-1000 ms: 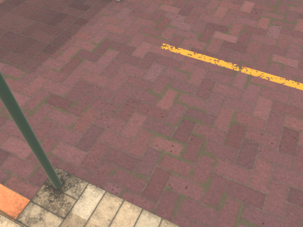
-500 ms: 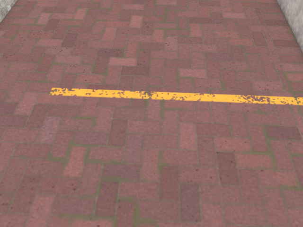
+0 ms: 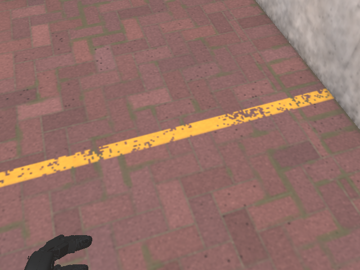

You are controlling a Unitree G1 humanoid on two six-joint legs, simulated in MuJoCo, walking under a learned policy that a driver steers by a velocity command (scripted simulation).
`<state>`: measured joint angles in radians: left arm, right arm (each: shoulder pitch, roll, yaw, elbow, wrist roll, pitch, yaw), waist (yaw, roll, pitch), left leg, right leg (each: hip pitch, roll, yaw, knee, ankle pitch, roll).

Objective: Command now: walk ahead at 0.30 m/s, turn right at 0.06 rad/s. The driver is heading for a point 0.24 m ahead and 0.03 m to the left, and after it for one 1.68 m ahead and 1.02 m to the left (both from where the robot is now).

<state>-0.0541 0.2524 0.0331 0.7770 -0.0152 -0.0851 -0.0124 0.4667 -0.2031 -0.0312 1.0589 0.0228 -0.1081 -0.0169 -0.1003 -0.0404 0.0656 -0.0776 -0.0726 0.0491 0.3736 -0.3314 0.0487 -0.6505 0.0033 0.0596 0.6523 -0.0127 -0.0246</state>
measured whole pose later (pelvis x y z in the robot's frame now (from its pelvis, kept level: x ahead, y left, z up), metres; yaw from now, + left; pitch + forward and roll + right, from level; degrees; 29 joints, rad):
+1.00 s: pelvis +0.42 +0.21 -0.02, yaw +45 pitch +3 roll -1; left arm 0.07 0.29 0.04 0.68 0.05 -0.07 -0.01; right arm 0.43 -0.32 -0.09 0.85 0.00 -0.06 0.01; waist -0.05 0.03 0.02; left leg -0.13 -0.08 -0.20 1.03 -0.43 0.11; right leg -0.50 0.01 -0.05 0.67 -0.22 -0.02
